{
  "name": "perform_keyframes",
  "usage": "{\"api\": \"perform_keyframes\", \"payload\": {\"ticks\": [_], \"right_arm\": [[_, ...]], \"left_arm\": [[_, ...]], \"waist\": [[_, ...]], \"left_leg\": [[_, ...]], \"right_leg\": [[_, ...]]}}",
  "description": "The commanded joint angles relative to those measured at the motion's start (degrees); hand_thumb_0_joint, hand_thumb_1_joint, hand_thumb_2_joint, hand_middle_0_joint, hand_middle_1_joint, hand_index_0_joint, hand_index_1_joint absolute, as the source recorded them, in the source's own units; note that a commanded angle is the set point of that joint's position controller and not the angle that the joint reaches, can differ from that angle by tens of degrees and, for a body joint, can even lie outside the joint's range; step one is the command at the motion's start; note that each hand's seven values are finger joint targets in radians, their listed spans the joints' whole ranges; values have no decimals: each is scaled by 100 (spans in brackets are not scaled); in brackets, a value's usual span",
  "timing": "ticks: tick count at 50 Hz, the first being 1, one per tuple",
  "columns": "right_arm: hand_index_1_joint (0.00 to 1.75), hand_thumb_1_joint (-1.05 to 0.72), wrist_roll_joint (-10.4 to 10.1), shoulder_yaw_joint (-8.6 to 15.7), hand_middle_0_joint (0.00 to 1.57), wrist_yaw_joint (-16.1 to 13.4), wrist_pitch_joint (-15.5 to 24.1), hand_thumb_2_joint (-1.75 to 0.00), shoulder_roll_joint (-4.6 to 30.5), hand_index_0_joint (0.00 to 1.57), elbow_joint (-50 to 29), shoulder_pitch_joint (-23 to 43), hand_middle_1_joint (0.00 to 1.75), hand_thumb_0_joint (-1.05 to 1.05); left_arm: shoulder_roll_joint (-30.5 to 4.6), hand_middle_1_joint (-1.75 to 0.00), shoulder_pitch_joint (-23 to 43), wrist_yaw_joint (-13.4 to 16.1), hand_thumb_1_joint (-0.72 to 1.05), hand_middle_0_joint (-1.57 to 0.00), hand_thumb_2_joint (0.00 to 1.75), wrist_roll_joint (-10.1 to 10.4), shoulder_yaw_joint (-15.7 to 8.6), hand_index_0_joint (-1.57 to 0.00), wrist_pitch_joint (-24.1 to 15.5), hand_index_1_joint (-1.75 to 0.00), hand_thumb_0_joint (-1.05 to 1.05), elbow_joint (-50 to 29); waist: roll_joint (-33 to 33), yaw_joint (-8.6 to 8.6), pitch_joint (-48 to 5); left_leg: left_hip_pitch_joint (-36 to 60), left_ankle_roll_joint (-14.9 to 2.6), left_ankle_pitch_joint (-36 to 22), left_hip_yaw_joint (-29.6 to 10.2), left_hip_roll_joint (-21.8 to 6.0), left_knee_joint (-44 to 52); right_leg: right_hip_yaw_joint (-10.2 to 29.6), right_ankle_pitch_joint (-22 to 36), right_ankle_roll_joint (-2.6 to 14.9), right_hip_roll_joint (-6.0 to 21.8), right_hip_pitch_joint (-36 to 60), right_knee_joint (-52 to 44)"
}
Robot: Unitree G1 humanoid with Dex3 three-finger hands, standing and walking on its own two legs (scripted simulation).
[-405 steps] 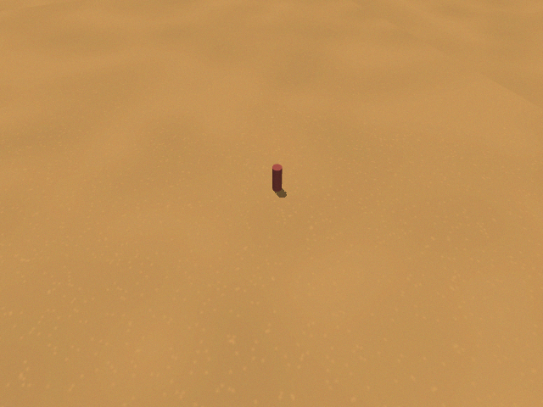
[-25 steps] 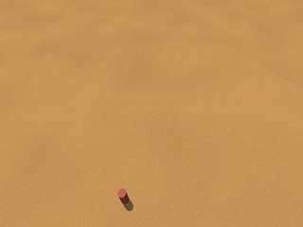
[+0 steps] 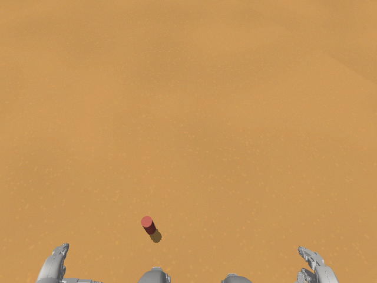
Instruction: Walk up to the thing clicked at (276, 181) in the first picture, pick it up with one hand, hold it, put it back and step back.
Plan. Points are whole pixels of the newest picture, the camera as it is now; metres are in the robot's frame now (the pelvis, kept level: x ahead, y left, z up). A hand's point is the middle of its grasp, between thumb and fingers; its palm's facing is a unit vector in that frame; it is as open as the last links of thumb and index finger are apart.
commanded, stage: go down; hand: left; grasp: from the side
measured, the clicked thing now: (148, 225) +0.39 +0.20 -0.66
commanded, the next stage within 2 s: none
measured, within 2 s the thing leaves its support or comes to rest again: neither
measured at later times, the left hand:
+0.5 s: hand (77, 281) +0.15 +0.27 -0.15, palm faces +0.07 -0.95 -0.31, open 17.5 cm
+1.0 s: hand (76, 256) +0.20 +0.32 -0.22, palm faces +0.12 -0.96 -0.24, open 17.3 cm
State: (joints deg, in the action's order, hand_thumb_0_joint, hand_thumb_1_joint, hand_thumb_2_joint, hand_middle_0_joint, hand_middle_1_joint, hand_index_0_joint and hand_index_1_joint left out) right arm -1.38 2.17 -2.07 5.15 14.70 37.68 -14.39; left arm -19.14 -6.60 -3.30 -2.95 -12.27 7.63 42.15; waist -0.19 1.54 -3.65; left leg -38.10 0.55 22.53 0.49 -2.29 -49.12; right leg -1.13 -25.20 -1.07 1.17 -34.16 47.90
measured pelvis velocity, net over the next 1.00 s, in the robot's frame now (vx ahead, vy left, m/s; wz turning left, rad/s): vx -0.05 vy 0.00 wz -0.01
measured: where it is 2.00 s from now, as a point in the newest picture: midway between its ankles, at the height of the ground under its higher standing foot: outside the picture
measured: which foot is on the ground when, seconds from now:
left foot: down 0.00-1.00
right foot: down 0.00-1.00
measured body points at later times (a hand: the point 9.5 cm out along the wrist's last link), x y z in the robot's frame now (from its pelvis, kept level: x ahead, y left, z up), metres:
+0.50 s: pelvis +0.00 +0.00 -0.04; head +0.08 +0.02 +0.40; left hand +0.14 +0.32 -0.13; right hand +0.16 -0.25 -0.12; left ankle +0.01 +0.12 -0.70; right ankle -0.02 -0.13 -0.70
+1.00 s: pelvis -0.05 +0.00 -0.13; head +0.09 +0.04 +0.30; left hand +0.19 +0.37 -0.20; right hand +0.14 -0.26 -0.21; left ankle +0.01 +0.12 -0.70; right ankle -0.02 -0.13 -0.70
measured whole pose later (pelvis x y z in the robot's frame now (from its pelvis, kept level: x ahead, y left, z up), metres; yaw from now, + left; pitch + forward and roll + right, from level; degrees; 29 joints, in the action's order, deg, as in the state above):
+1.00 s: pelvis -0.05 +0.00 -0.13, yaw -1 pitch +26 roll -3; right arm 0.4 0.7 -3.9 13.7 16.2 33.0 -9.8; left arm -28.2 -0.8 -16.6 5.2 -24.7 -6.7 35.5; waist 1.2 2.1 -9.5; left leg -79.2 0.7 33.3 -2.9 -2.7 -86.7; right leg -2.7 -37.1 -1.0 0.8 -73.8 85.3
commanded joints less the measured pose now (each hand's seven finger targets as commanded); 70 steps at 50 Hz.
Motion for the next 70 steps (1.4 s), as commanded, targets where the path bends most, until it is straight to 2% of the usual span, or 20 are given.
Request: {"api": "perform_keyframes", "payload": {"ticks": [1, 14, 15, 19, 24, 32, 35, 36, 39, 40, 45, 47, 49, 50, 54, 55, 56, 60, 63, 70], "right_arm": [[30, -84, 22, 312, 20, -167, 381, -88, 888, 20, -863, 6, 30, 0], [30, -86, 88, 209, 20, -350, 595, -89, 772, 20, -1114, 1, 30, 0], [30, -86, 93, 219, 20, -356, 636, -89, 771, 20, -1284, 109, 30, 0], [30, -88, 108, 212, 20, -363, 692, -89, 742, 20, -1354, 88, 30, 0], [30, -89, 118, 216, 20, -358, 734, -90, 716, 20, -1409, 74, 30, 0], [30, -91, 121, 233, 20, -340, 744, -90, 723, 20, -1394, 37, 30, 0], [30, -92, 119, 218, 20, -350, 801, -90, 732, 20, -1515, 151, 30, 0], [30, -91, 118, 218, 20, -354, 807, -90, 755, 20, -1364, 80, 30, 0], [30, -92, 140, 210, 20, -356, 904, -91, 787, 20, -1297, 185, 30, 0], [30, -93, 142, 197, 20, -340, 949, -91, 817, 20, -1293, 269, 30, 0], [30, -92, 151, 255, 20, -288, 1128, -91, 1029, 20, -1137, 216, 30, 0], [30, -90, 161, 255, 20, -289, 1109, -90, 1091, 20, -1043, 217, 30, 0], [30, -89, 155, 210, 20, -266, 1071, -90, 1146, 20, -965, 188, 30, 0], [30, -89, 155, 207, 20, -259, 1029, -90, 1219, 20, -918, 167, 30, 0], [30, -88, 162, 157, 20, -206, 883, -90, 1282, 20, -822, 197, 30, 0], [30, -88, 164, 129, 20, -197, 855, -90, 1284, 20, -817, 237, 30, 0], [30, -88, 173, 117, 20, -179, 836, -90, 1292, 20, -796, 262, 30, 0], [30, -89, 198, 123, 20, -157, 793, -90, 1316, 20, -656, 297, 30, 0], [30, -90, 229, 124, 20, -176, 820, -90, 1376, 20, -502, 279, 30, 0], [30, -89, 286, -14, 20, -208, 780, -90, 1452, 20, -385, 254, 30, 0]], "left_arm": [[-1304, -9, -104, 8, -59, -9, 3, -27, -464, -8, -50, -9, 0, -1379], [-1141, -8, -1001, -153, -61, -9, 2, 116, -527, -9, 574, -9, 0, -2173], [-1273, -9, -833, -166, -61, -9, 3, 134, -599, -8, 521, -9, 0, -2643], [-1294, -7, -1015, -208, -61, -9, 2, 179, -680, -8, 473, -8, 0, -2829], [-1261, -6, -1315, -210, -60, -8, 3, 231, -766, -7, 403, -7, 0, -2948], [-1225, -6, -1677, -209, -54, -7, 5, 337, -867, -6, 326, -7, 0, -2985], [-1323, -6, -1162, -223, -53, -7, 7, 370, -879, -6, 194, -7, 0, -3331], [-1299, -6, -1239, -225, -51, -7, 7, 381, -929, -6, 172, -7, 0, -2873], [-1534, -7, -221, -319, -54, -7, 7, 442, -1130, -6, -269, -7, 0, -2515], [-1621, -6, 154, -387, -51, -6, 7, 494, -1226, -5, -480, -6, 0, -2253], [-2131, -9, 887, -1167, -51, -5, 10, 816, -1618, -5, -1581, -9, 0, -1749], [-2433, -7, 1016, -1436, -47, -4, 8, 872, -1800, -4, -1898, -7, 0, -1584], [-2380, -6, 1203, -1641, -46, -4, 8, 974, -1839, -3, -2104, -6, 0, -1206], [-2711, -6, 1380, -1693, -42, -3, 10, 1018, -2111, -2, -2190, -7, 0, -1134], [-3000, -7, 1364, -1936, -42, -4, 12, 1123, -2504, -2, -2396, -7, 0, -490], [-2903, -6, 1194, -2006, -44, -4, 11, 1123, -2488, -2, -2397, -7, 0, -62], [-3173, -7, 1476, -2079, -44, -3, 12, 1162, -2619, -2, -2489, -8, 0, -366], [-3591, -7, 2147, -2329, -42, -3, 12, 1291, -2938, -2, -2804, -7, 0, -512], [-3689, -7, 2874, -2524, -39, -3, 11, 1347, -2980, -2, -3082, -7, 0, -388], [-4027, -5, 3506, -3014, -40, -4, 8, 1392, -3038, -3, -3198, -5, 0, 302]], "waist": [[-393, -6, -1420], [-415, 110, -1284], [-509, 53, -1447], [-535, 62, -1606], [-465, 31, -1785], [-487, 23, -1703], [-598, 83, -1653], [-496, 141, -1486], [-414, 221, -1318], [-302, 234, -1182], [-690, 106, -2084], [-905, -7, -2444], [-987, -28, -2719], [-1035, -158, -2924], [-810, -384, -3324], [-666, -360, -3350], [-667, -420, -3435], [-540, -336, -3800], [-723, -72, -3781], [-842, -76, -3515]], "left_leg": [[917, -71, -1502, -75, 79, 250], [230, -104, -1373, -174, 57, -355], [220, -104, -1380, -186, 59, -418], [47, -119, -1338, -195, 58, -626], [-117, -143, -1456, -217, 54, -865], [-481, -115, -969, -272, 51, -960], [-605, -111, -619, -289, 43, -990], [-719, -113, -502, -309, 30, -1020], [-1297, -139, -239, -328, 15, -1441], [-1630, -156, 148, -300, 30, -1618], [-2050, -127, 701, -467, 14, -2251], [-2143, -88, 692, -475, 4, -2489], [-2175, -64, 553, -572, -15, -2689], [-2197, -66, 312, -583, -18, -2850], [-2622, -117, -269, -494, 20, -3408], [-2739, -137, -410, -497, 38, -3500], [-2843, -157, -387, -454, 39, -3616], [-3261, -229, -371, -366, 26, -4118], [-3381, -210, -56, -486, -23, -4364], [-4054, -176, 852, -501, -59, -4607]], "right_leg": [[-107, 1409, 186, -165, -13, -210], [-178, 1262, 166, -175, -556, 294], [-173, 1265, 167, -167, -599, 349], [-154, 1242, 165, -168, -781, 521], [-155, 1312, 164, -180, -922, 736], [-189, 869, 194, -201, -1176, 920], [-178, 583, 204, -195, -1417, 987], [-192, 476, 205, -204, -1559, 1058], [-174, 261, 201, -192, -2166, 1458], [-157, -77, 208, -181, -2468, 1616], [-52, -532, 246, -128, -3475, 2556], [28, -596, 247, -104, -3707, 2787], [-71, -524, 271, -146, -4142, 3145], [-77, -423, 287, -145, -4255, 3261], [-91, -59, 305, -176, -4341, 3565], [-140, 54, 314, -192, -4352, 3664], [-109, 47, 308, -203, -4351, 3690], [-39, 103, 271, -231, -4422, 3972], [-132, -162, 293, -258, -5093, 4336], [-90, -880, 317, -273, -5577, 4534]]}}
